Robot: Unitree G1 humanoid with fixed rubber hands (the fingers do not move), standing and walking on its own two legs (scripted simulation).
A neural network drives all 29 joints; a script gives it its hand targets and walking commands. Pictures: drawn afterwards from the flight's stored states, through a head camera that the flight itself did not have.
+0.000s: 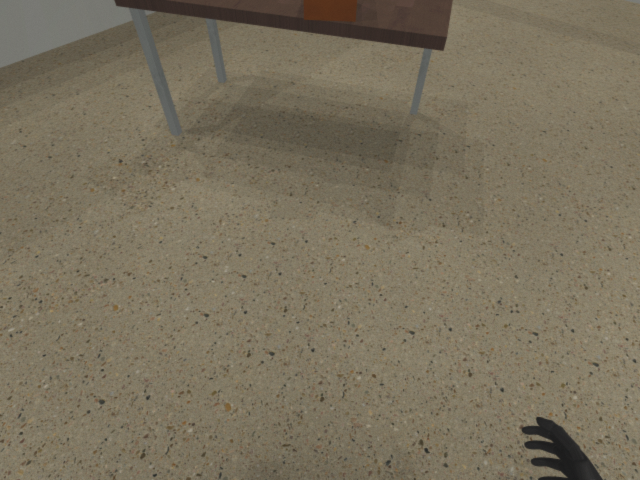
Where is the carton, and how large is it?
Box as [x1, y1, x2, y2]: [304, 0, 356, 21]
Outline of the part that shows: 304,0 304,19 350,21 355,20 356,0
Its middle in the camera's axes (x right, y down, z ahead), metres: +0.04 -0.89 +1.35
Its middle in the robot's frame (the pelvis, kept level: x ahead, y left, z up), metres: +1.63 -0.07 +0.01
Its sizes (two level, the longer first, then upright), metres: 0.184 0.183 0.190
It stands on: a table, 0.67 m high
